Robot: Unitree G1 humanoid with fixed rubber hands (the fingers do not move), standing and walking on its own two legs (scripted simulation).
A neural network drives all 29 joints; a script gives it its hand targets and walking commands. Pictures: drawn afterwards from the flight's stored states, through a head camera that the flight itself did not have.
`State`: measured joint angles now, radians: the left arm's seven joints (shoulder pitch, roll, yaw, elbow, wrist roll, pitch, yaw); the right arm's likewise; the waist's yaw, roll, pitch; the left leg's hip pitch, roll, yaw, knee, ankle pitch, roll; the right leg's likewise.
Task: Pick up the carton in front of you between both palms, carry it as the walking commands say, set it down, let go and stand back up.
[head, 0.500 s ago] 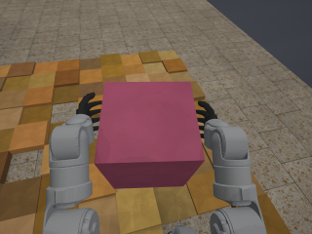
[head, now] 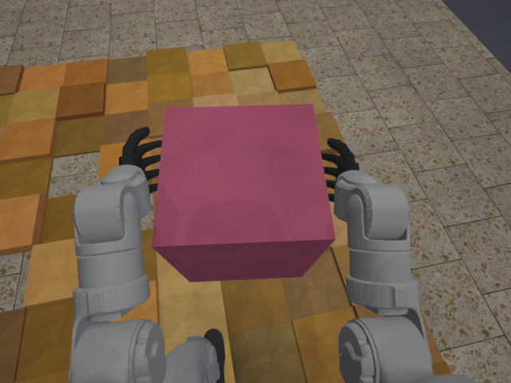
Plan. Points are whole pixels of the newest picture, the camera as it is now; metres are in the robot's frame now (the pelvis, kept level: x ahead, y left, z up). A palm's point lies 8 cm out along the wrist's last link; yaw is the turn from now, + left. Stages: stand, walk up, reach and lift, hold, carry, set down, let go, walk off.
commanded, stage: carry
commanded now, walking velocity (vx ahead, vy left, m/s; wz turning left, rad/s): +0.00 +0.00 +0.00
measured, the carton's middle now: (243, 204) +0.37 +0.00 +0.01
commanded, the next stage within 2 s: none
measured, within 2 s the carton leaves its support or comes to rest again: neither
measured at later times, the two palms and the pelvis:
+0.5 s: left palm (237, 84) +0.55 +0.01 +0.11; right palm (412, 100) +0.52 -0.29 +0.09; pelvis +0.17 -0.11 -0.01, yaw -4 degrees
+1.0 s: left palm (250, 34) +0.66 -0.01 +0.13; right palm (415, 47) +0.63 -0.31 +0.12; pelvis +0.28 -0.14 +0.00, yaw -4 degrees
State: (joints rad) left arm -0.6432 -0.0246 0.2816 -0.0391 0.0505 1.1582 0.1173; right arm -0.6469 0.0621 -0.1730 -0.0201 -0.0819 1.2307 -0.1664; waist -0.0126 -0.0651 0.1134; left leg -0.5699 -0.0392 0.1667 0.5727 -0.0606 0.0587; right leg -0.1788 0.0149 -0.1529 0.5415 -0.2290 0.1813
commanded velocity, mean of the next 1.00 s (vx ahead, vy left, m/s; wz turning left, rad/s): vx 0.00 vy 0.00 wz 0.00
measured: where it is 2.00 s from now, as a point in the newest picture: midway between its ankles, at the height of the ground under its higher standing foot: (282, 310)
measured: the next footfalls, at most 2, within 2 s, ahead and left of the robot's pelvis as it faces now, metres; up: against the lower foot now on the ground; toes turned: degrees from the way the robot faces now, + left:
right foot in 0.20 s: +0.13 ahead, -0.15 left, -0.01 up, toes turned -4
left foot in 0.64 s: +0.32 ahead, -0.05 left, -0.01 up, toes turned +0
